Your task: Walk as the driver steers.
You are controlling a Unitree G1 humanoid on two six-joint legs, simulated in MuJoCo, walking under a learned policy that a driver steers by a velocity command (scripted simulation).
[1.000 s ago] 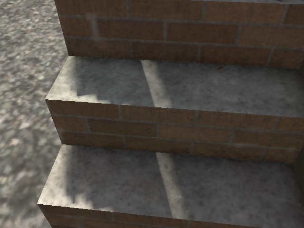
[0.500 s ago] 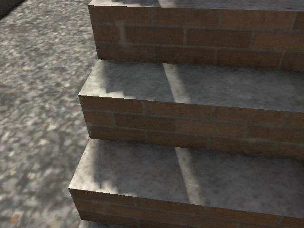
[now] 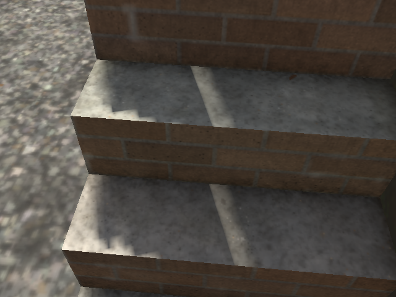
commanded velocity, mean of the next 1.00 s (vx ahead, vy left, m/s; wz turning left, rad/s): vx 0.50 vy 0.00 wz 0.00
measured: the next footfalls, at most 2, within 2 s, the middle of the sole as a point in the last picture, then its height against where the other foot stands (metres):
right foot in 0.58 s outside the picture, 0.21 m higher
left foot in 1.26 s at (144, 218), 0.22 m higher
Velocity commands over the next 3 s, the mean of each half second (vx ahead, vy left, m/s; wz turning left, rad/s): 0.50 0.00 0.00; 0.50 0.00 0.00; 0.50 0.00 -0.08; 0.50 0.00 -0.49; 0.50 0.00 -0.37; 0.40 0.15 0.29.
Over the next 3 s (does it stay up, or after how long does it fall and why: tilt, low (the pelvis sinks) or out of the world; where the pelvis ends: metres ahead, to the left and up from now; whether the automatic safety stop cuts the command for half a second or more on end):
stays up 0.91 -0.08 0.78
